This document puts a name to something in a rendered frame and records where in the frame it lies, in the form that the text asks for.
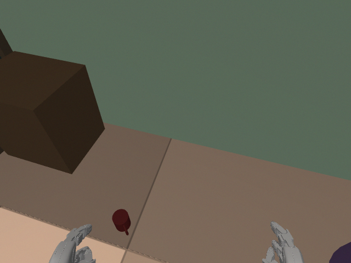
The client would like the left robot hand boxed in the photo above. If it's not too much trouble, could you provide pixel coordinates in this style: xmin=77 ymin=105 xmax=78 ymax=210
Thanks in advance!
xmin=49 ymin=224 xmax=96 ymax=263

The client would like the right robot hand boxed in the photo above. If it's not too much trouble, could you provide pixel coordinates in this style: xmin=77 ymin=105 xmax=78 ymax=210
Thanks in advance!
xmin=262 ymin=221 xmax=304 ymax=263

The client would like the bed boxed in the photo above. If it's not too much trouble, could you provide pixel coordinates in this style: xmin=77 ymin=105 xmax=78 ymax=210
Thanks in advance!
xmin=0 ymin=29 xmax=13 ymax=154

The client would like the mug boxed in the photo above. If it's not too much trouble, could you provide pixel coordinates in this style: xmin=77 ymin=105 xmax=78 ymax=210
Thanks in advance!
xmin=112 ymin=209 xmax=131 ymax=235

